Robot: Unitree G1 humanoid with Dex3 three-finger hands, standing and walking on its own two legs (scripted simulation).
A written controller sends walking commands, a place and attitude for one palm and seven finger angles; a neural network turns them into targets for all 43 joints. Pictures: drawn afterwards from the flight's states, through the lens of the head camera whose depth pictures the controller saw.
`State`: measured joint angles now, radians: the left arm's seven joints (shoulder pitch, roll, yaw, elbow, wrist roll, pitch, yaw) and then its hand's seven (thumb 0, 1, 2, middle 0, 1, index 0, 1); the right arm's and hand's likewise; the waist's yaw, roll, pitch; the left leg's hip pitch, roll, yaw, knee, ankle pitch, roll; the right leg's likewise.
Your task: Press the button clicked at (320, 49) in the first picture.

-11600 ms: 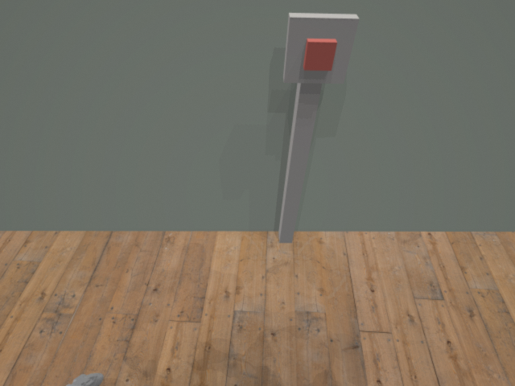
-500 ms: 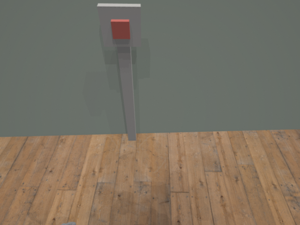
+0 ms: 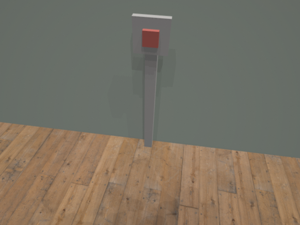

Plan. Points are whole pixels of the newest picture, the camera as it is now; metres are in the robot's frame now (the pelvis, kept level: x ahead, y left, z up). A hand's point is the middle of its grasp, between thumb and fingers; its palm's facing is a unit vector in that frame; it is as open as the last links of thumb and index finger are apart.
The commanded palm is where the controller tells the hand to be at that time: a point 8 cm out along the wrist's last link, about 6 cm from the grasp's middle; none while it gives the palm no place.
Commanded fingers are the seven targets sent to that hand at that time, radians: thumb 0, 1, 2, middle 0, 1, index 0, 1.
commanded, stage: take the last steps up to it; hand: left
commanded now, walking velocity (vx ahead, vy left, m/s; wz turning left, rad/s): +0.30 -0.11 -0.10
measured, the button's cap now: (150, 38) +0.80 +0.08 +0.13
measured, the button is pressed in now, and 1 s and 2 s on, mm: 0 0 0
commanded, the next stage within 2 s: come to a stop and stand still in 0.74 s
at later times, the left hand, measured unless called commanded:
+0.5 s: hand (121, 195) +0.26 +0.12 -0.19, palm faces -0.07 -0.97 -0.22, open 7.4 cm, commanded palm none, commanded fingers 0.00 0.90 0.90 -0.20 -0.30 -0.20 -0.30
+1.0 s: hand (135, 195) +0.27 +0.08 -0.20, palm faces +0.06 -0.99 -0.11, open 7.4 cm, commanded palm none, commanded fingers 0.00 0.90 0.90 -0.20 -0.30 -0.20 -0.30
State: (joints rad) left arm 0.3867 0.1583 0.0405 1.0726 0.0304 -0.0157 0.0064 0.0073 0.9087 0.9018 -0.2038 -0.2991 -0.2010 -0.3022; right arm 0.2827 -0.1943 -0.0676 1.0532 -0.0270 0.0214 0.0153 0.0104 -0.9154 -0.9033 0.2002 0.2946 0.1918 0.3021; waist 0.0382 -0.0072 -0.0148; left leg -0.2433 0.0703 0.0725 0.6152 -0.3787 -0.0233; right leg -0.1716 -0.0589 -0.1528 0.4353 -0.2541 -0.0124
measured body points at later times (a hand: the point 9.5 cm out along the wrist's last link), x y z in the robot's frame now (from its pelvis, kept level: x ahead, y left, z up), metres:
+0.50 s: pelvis +0.15 -0.06 -0.03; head +0.18 -0.08 +0.42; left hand +0.26 +0.17 -0.17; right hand +0.02 -0.26 -0.19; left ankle +0.00 +0.12 -0.72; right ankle +0.23 -0.17 -0.74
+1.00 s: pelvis +0.30 -0.07 -0.01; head +0.31 -0.04 +0.44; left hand +0.26 +0.13 -0.18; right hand +0.39 -0.28 -0.15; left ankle +0.34 +0.02 -0.74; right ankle +0.24 -0.18 -0.74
